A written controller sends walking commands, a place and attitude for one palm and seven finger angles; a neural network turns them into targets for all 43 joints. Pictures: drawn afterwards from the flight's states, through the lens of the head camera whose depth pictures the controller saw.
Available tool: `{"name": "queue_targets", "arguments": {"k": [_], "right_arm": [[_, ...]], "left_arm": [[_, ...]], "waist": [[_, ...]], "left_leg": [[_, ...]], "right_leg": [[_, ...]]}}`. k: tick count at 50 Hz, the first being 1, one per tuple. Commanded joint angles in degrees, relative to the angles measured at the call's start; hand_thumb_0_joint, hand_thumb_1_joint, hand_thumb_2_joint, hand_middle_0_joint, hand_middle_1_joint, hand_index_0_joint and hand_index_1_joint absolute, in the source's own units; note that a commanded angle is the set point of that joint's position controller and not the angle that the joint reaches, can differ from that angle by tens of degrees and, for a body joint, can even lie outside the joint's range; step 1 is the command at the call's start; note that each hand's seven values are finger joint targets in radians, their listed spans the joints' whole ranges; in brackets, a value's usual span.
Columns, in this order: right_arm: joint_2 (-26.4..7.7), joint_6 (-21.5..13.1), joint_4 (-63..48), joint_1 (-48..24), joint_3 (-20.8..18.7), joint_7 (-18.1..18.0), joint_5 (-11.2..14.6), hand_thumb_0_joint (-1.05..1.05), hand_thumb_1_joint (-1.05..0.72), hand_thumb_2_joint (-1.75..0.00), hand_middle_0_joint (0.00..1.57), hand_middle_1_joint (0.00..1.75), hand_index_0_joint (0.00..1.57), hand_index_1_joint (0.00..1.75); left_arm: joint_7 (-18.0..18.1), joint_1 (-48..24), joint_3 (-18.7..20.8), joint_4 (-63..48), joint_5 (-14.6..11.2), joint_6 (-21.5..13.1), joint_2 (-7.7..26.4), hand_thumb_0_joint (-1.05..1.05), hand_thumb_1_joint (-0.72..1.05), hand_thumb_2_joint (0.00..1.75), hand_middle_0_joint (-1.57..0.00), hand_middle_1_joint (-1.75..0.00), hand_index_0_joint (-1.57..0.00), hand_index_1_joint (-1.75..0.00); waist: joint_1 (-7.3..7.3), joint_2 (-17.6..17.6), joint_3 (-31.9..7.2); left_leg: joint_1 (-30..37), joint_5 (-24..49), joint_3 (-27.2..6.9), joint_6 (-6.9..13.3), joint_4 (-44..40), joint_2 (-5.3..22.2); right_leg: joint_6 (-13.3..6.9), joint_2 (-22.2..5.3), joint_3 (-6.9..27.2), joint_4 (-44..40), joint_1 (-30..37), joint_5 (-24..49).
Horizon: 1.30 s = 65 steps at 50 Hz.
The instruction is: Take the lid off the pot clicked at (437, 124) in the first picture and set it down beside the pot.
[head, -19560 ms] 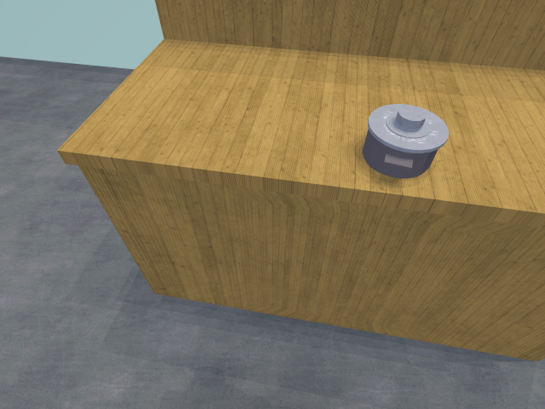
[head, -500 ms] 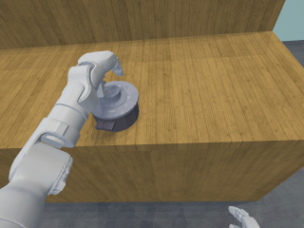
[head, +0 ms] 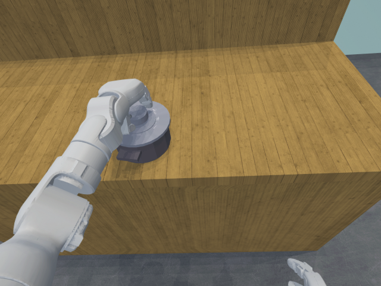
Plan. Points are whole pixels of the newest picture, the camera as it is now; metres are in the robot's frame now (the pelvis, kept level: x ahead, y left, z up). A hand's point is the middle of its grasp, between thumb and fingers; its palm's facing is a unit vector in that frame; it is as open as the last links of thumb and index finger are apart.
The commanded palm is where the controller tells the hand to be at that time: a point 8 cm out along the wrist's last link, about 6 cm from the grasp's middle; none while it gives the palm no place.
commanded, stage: lower the open fingers around the knob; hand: left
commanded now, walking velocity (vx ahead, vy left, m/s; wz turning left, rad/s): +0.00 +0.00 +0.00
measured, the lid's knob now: (136, 115) +0.48 +0.13 +0.10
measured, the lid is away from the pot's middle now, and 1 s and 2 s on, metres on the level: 0.00 0.00 0.00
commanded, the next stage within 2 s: close the fingers and squeeze the knob in 0.30 s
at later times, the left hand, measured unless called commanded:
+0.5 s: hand (130, 117) +0.45 +0.14 +0.12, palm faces -0.32 -0.04 -0.95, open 9.9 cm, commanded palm +0.44 +0.14 +0.18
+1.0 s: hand (130, 119) +0.45 +0.14 +0.12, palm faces -0.31 -0.05 -0.95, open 8.6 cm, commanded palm +0.43 +0.14 +0.18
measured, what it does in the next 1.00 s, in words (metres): stands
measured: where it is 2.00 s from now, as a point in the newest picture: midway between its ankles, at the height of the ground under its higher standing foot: outside the picture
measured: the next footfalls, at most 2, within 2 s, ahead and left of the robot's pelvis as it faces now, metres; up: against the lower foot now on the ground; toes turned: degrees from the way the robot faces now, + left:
none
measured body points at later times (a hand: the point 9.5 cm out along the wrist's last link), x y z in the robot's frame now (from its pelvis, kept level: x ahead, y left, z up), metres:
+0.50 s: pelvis +0.01 +0.00 +0.00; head +0.03 -0.04 +0.45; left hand +0.46 +0.14 +0.17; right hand +0.11 -0.26 -0.13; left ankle +0.02 +0.09 -0.74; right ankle -0.02 -0.11 -0.74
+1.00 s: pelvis +0.01 +0.00 +0.00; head +0.03 -0.03 +0.45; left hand +0.46 +0.14 +0.17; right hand +0.13 -0.25 -0.13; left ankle +0.02 +0.09 -0.74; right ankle -0.02 -0.11 -0.74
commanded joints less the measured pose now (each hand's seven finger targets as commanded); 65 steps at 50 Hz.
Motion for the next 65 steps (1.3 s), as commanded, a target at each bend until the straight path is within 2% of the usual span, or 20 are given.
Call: {"name": "queue_targets", "arguments": {"k": [1,6,7,9,12,20,21,24,27,29,32,34,37,40,42,44,57,59,62,65], "right_arm": [[-6.20,-1.57,-6.82,-2.68,-2.41,-0.52,0.32,0.00,-0.90,-0.90,0.20,0.30,0.20,0.30],[-6.27,-1.75,-7.52,-1.87,-2.78,-0.65,-0.13,0.00,-0.90,-0.90,0.20,0.30,0.20,0.30],[-6.27,-1.68,-7.53,-1.38,-2.97,-0.62,-0.22,0.00,-0.90,-0.90,0.20,0.30,0.20,0.30],[-6.74,-1.51,-7.02,-0.80,-2.89,-0.74,0.03,0.00,-0.90,-0.90,0.20,0.30,0.20,0.30],[-6.71,-1.60,-7.83,-1.59,-3.25,-0.43,-0.02,0.00,-0.90,-0.90,0.20,0.30,0.20,0.30],[-6.74,-1.11,-7.42,-1.98,-2.96,-0.04,0.33,0.00,-0.90,-0.90,0.20,0.30,0.20,0.30],[-6.47,-1.11,-7.29,-1.97,-3.06,0.02,0.36,0.00,-0.90,-0.90,0.20,0.30,0.20,0.30],[-6.76,-0.96,-7.11,-1.93,-2.97,-0.03,0.25,0.00,-0.90,-0.90,0.20,0.30,0.20,0.30],[-6.70,-0.80,-6.99,-2.21,-3.10,-0.14,0.23,0.00,-0.90,-0.90,0.20,0.30,0.20,0.30],[-6.58,-1.18,-7.21,-2.05,-3.04,-0.27,0.05,0.00,-0.90,-0.90,0.20,0.30,0.20,0.30],[-6.36,-1.21,-7.51,-2.48,-3.10,-0.27,0.07,0.00,-0.90,-0.90,0.20,0.30,0.20,0.30],[-6.50,-1.10,-7.23,-2.29,-2.82,-0.32,0.11,0.00,-0.90,-0.90,0.20,0.30,0.20,0.30],[-6.32,-1.02,-7.42,-2.43,-2.86,-0.28,0.08,0.00,-0.90,-0.90,0.20,0.30,0.20,0.30],[-6.17,-1.39,-7.99,-2.82,-2.81,-0.18,-0.04,0.00,-0.90,-0.90,0.20,0.30,0.20,0.30],[-6.14,-1.31,-8.27,-3.01,-2.99,0.10,0.03,0.00,-0.90,-0.90,0.20,0.30,0.20,0.30],[-6.30,-1.11,-7.99,-2.93,-2.87,0.11,0.13,0.00,-0.90,-0.90,0.20,0.30,0.20,0.30],[-6.40,-1.33,-7.43,-2.57,-2.77,-0.54,0.04,0.00,-0.90,-0.90,0.20,0.30,0.20,0.30],[-6.48,-1.47,-7.46,-2.18,-2.57,-0.55,0.01,0.00,-0.90,-0.90,0.20,0.30,0.20,0.30],[-6.34,-1.21,-7.83,-2.60,-2.87,-0.33,0.04,0.00,-0.90,-0.90,0.20,0.30,0.20,0.30],[-6.29,-1.14,-7.64,-2.15,-2.85,-0.21,0.05,0.00,-0.90,-0.90,0.20,0.30,0.20,0.30]], "left_arm": [[1.87,-27.45,3.54,-3.55,1.93,0.30,11.11,0.00,-0.32,1.53,-0.86,-0.08,-0.86,-0.08],[2.23,-28.90,6.22,-7.24,1.87,-1.85,13.81,0.00,-0.32,1.53,-0.86,-0.08,-0.86,-0.08],[2.13,-27.22,4.24,-5.51,0.97,-1.89,10.59,0.00,-0.32,1.53,-0.86,-0.08,-0.86,-0.08],[2.44,-25.39,7.89,-3.20,1.19,-1.84,15.13,0.00,-0.32,1.53,-0.86,-0.08,-0.86,-0.08],[2.12,-24.61,5.35,-6.78,0.42,-2.13,11.56,0.00,-0.32,1.53,-0.86,-0.08,-0.86,-0.08],[2.60,-24.58,5.58,-8.13,0.88,-1.29,12.95,0.00,-0.32,1.53,-0.86,-0.08,-0.86,-0.08],[2.48,-24.00,3.99,-7.52,0.77,-0.97,10.65,0.00,-0.15,1.13,-0.62,-0.51,-0.62,-0.51],[2.76,-24.43,6.18,-7.46,1.06,-0.65,13.48,0.00,-0.13,1.13,-0.60,-0.59,-0.60,-0.59],[2.71,-26.61,3.74,-7.49,0.63,-0.39,10.23,0.00,-0.09,1.12,-0.60,-0.66,-0.60,-0.66],[3.04,-26.91,7.06,-8.78,1.15,-0.69,14.47,0.00,-0.07,1.12,-0.60,-0.69,-0.60,-0.69],[2.69,-26.05,4.64,-9.34,0.49,-0.95,10.93,0.00,-0.04,1.11,-0.60,-0.74,-0.60,-0.74],[2.83,-26.30,6.49,-8.35,1.12,-0.89,13.85,0.00,-0.02,1.10,-0.60,-0.77,-0.60,-0.77],[2.76,-25.56,4.65,-7.74,0.62,-0.93,11.03,0.00,0.01,1.09,-0.61,-0.82,-0.61,-0.82],[3.32,-25.65,7.59,-10.99,1.36,-1.26,14.87,0.00,0.05,1.07,-0.61,-0.85,-0.61,-0.85],[3.13,-22.98,5.64,-11.06,0.69,-1.22,11.73,0.00,0.07,1.06,-0.62,-0.87,-0.62,-0.87],[3.40,-23.13,7.62,-10.73,1.29,-0.78,14.71,0.00,0.10,1.04,-0.63,-0.89,-0.63,-0.89],[2.98,-25.94,5.15,-8.06,1.29,0.12,11.93,0.00,0.26,0.91,-0.70,-0.98,-0.70,-0.98],[3.07,-24.92,7.77,-8.10,1.81,-0.37,15.36,0.00,0.29,0.89,-0.72,-0.99,-0.72,-0.99],[2.59,-24.91,4.88,-9.97,1.04,-0.77,11.38,0.00,0.34,0.85,-0.74,-1.00,-0.74,-1.00],[2.73,-25.15,5.68,-9.61,1.49,-0.53,12.54,0.00,0.28,0.92,-0.71,-0.97,-0.70,-0.96]], "waist": [[-0.68,-7.70,-17.70],[-0.24,-4.98,-22.32],[-0.90,-6.46,-21.27],[-0.12,-8.84,-19.69],[-0.25,-7.26,-20.87],[-0.18,-6.43,-19.30],[-0.42,-6.87,-19.03],[-0.22,-6.70,-19.60],[-0.87,-6.72,-19.35],[-0.01,-6.47,-21.93],[-0.60,-7.19,-21.53],[-0.24,-7.66,-20.66],[-0.53,-6.65,-19.97],[0.55,-5.59,-23.12],[0.05,-5.95,-22.52],[0.51,-6.94,-22.00],[-0.34,-7.09,-21.03],[0.46,-6.48,-22.04],[-0.28,-6.22,-21.62],[-0.02,-5.85,-21.02]], "left_leg": [[11.20,7.79,-2.80,1.60,-1.06,-0.78],[13.86,11.77,-2.91,1.89,-0.27,-0.63],[13.14,12.44,-3.01,2.09,0.01,-0.71],[11.35,10.46,-2.40,2.14,-0.64,-0.48],[12.73,13.73,-2.47,2.40,-0.07,-0.58],[12.52,12.68,-2.51,2.07,-0.50,-0.53],[12.89,12.84,-2.61,2.07,-0.28,-0.56],[12.87,12.22,-2.54,2.00,-0.27,-0.41],[13.02,11.59,-2.85,2.01,-0.30,-0.32],[13.91,11.99,-2.86,2.10,-0.22,-0.46],[13.74,14.18,-2.80,2.22,0.16,-0.35],[13.25,13.32,-2.67,2.03,-0.11,-0.34],[13.27,13.82,-2.84,1.98,-0.11,-0.27],[14.81,15.30,-3.02,1.94,0.09,-0.34],[14.92,17.89,-3.20,1.91,0.64,-0.10],[14.22,16.52,-2.96,1.84,0.29,-0.01],[13.09,13.89,-2.97,1.99,0.26,-0.33],[13.29,14.03,-2.84,1.92,0.05,-0.32],[14.00,16.09,-2.98,1.99,0.40,-0.07],[14.15,14.98,-2.83,1.85,0.22,-0.06]], "right_leg": [[-1.37,2.24,0.55,-3.78,-0.08,15.66],[-1.65,2.12,1.01,-3.08,1.86,19.45],[-1.68,2.20,0.69,-3.40,1.39,19.88],[-1.28,2.23,1.01,-3.75,2.53,19.57],[-1.50,2.01,1.02,-3.67,2.56,22.16],[-1.44,2.36,0.70,-3.33,1.97,21.00],[-1.42,2.48,0.49,-3.36,1.13,20.68],[-1.42,2.47,0.63,-3.33,1.53,20.09],[-1.64,2.40,0.41,-3.59,0.06,18.67],[-1.55,2.42,0.92,-3.20,2.15,19.78],[-1.58,2.18,0.72,-3.41,1.99,21.79],[-1.44,2.36,0.80,-3.27,2.30,21.62],[-1.67,2.29,0.50,-3.47,1.14,20.92],[-1.67,2.33,0.85,-2.81,3.21,22.31],[-1.73,2.31,0.62,-2.90,2.57,23.35],[-1.51,2.52,0.69,-2.89,3.12,22.97],[-1.75,2.43,0.47,-3.25,1.68,21.02],[-1.62,2.44,0.81,-2.98,3.10,21.73],[-1.71,2.33,0.51,-3.23,1.88,22.30],[-1.61,2.58,0.54,-3.22,1.54,21.62]]}}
